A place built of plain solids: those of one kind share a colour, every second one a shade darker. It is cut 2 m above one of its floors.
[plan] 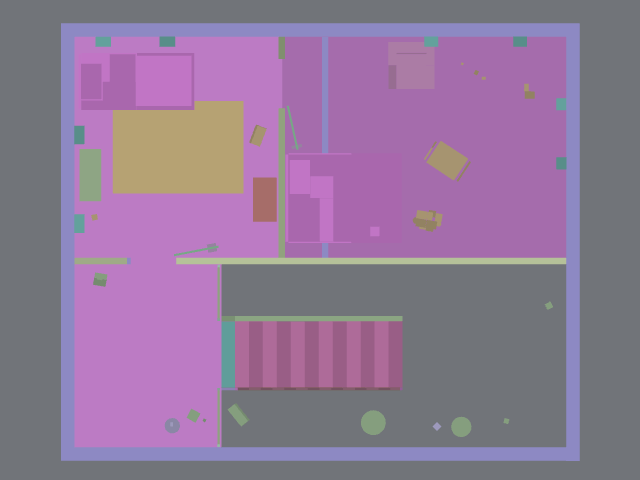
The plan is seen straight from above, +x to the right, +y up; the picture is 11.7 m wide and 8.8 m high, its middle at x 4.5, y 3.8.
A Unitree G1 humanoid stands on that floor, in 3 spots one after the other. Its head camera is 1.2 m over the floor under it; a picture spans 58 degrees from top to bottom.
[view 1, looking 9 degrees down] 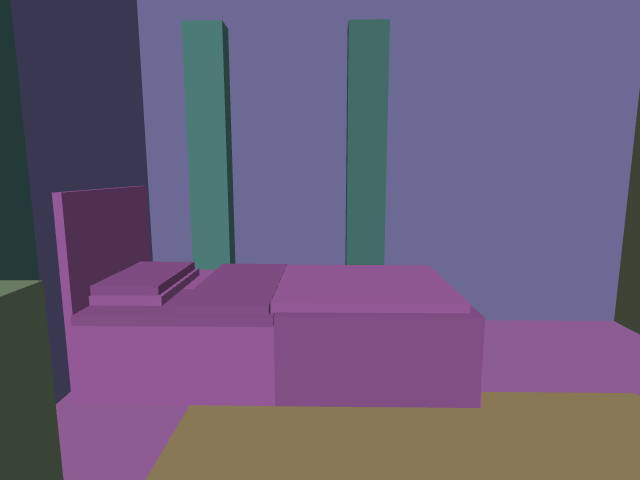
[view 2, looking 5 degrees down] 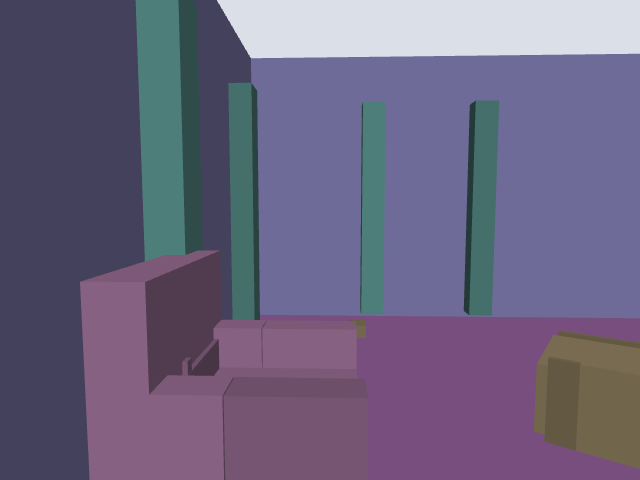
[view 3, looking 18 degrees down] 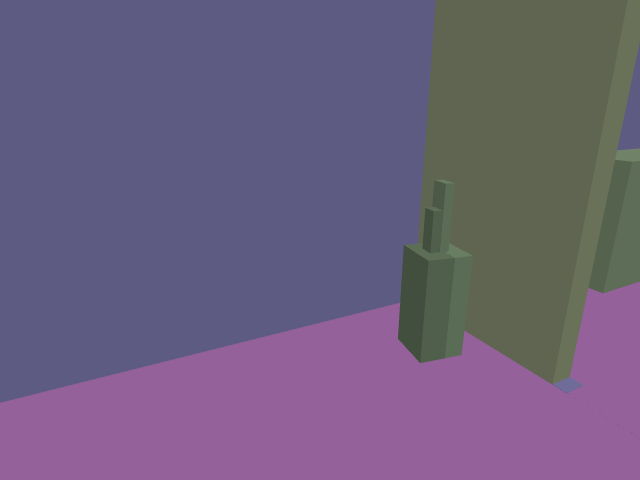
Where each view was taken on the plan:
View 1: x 1.41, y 4.11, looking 91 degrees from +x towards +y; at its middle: wall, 3.46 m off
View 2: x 4.50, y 6.67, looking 2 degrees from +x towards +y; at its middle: wall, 4.54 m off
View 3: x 1.94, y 1.70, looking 153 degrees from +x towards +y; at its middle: wall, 2.29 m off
